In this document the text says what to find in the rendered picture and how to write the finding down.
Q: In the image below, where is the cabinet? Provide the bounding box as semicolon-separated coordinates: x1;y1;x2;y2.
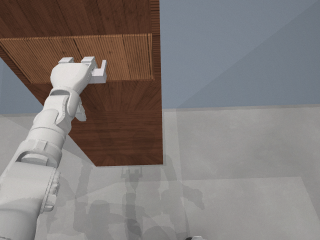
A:
0;0;163;167

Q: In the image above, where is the handle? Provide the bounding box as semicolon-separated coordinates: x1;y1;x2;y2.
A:
89;60;107;84

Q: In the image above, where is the robot left hand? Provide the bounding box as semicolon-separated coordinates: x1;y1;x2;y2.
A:
50;56;98;122

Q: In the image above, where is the robot left upper arm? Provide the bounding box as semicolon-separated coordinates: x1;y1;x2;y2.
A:
0;161;61;240

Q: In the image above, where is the left robot forearm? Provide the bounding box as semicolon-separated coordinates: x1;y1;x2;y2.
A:
0;86;80;190

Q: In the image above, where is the drawer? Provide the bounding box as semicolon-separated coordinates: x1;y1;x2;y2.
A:
0;33;154;83

